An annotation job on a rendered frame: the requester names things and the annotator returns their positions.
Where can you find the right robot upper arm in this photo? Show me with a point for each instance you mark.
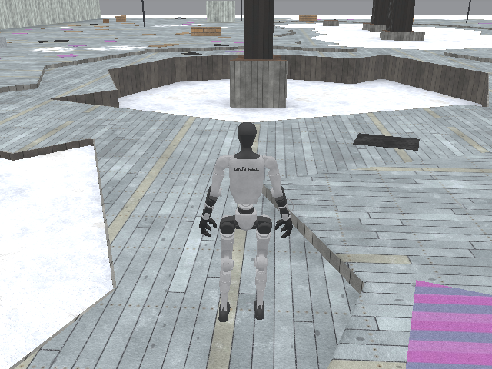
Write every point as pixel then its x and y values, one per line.
pixel 274 175

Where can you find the right robot forearm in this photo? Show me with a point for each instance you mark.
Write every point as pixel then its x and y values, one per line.
pixel 283 206

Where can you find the humanoid robot torso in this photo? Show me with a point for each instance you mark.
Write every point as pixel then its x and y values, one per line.
pixel 246 183

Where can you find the left robot upper arm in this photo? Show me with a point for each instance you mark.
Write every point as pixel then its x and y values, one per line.
pixel 218 174

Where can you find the left robot forearm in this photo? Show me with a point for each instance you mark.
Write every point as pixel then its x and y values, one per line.
pixel 209 205

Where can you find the right robot hand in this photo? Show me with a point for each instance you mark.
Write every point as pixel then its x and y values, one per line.
pixel 288 227

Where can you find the right robot thigh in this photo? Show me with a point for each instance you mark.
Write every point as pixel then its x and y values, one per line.
pixel 263 233

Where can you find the left robot hand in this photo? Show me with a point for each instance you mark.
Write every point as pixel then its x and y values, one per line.
pixel 203 224

